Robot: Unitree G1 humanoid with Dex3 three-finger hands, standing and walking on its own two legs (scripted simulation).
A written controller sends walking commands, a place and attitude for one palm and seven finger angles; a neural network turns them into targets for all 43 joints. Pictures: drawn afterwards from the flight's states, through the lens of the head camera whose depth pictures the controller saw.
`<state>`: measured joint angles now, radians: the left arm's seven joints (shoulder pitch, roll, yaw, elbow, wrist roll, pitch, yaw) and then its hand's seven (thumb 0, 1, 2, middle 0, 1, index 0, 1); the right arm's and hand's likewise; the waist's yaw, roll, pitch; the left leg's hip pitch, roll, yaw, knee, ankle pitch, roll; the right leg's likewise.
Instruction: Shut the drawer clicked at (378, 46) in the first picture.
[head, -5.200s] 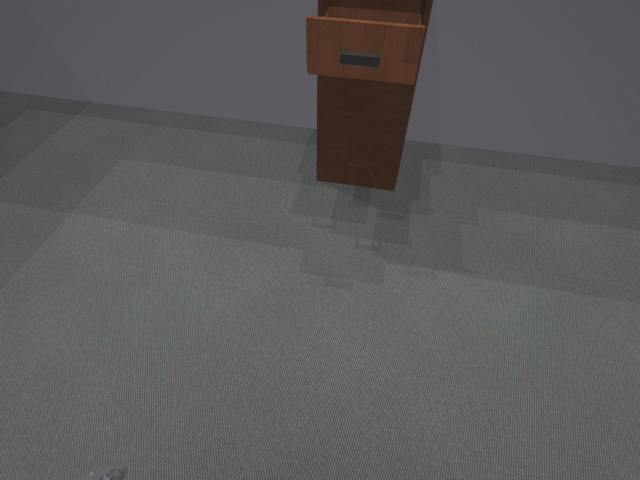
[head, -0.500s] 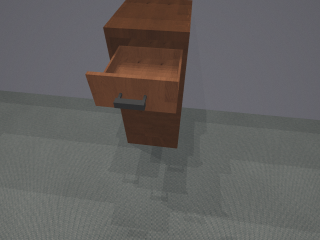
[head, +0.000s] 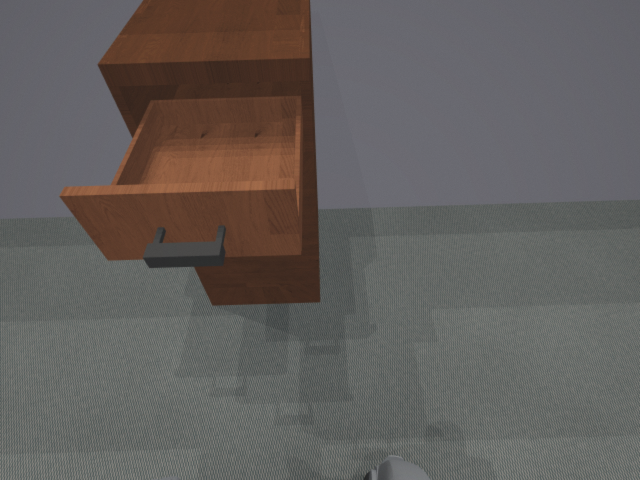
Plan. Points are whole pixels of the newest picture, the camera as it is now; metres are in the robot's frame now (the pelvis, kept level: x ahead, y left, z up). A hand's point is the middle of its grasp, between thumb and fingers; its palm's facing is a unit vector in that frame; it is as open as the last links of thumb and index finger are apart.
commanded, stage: take the last steps up to it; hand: left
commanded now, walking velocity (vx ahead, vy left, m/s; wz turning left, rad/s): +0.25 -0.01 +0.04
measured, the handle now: (188, 243) +0.45 +0.21 +0.00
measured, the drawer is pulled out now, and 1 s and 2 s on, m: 0.30 0.30 0.30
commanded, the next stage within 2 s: come to a stop and stand still in 0.30 s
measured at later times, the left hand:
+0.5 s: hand out of the picture +0.11 +0.14 -0.17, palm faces +0.12 -0.98 -0.16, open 7.3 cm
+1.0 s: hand (237, 464) +0.17 +0.13 -0.15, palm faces +0.04 -0.95 -0.31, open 7.4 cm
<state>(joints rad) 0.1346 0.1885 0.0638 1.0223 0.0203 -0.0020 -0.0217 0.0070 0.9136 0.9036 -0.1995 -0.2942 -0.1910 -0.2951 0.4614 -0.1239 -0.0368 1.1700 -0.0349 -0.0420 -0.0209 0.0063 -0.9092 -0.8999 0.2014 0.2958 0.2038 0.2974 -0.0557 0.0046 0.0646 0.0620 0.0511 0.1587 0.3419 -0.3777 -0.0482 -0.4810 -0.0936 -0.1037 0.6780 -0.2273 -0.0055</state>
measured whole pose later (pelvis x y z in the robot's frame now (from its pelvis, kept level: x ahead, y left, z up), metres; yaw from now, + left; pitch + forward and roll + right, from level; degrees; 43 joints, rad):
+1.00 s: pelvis +0.12 -0.08 +0.00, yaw +0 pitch -2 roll +2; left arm 0.23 0.18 0.03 1.00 0.03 0.02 0.03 0.00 0.91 0.90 -0.20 -0.29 -0.19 -0.30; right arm 0.19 -0.23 -0.07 1.05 -0.02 0.08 -0.01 0.00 -0.91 -0.90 0.20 0.30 0.20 0.30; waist 0.00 0.04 0.03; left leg -0.38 0.04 0.03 0.75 -0.38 -0.03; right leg -0.25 -0.04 -0.04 0.60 -0.32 -0.02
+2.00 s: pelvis +0.09 -0.01 +0.01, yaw +0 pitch +0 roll +0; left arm 0.27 0.15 -0.01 1.13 0.01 -0.01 0.05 0.01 0.92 0.90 -0.20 -0.29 -0.20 -0.30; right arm 0.31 -0.14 0.00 1.13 -0.01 0.00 -0.02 0.01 -0.91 -0.90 0.20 0.30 0.20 0.30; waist -0.01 0.00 0.04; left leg -0.19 0.01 0.05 0.46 -0.27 0.01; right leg -0.23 -0.05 -0.03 0.45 -0.21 0.03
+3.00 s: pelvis +0.07 -0.05 -0.07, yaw +3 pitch +9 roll +0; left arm 0.51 0.19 0.17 0.04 -0.29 -0.43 -0.35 0.01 0.90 0.90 -0.50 -0.61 -0.49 -0.61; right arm 0.15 -0.29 -0.07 0.45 0.03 -0.27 -0.04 0.01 -0.91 -0.90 0.20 0.30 0.20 0.30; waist 0.04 -0.02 -0.12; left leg -0.73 0.04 -0.02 1.08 -0.51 -0.04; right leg -0.76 -0.04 -0.08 1.08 -0.48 -0.03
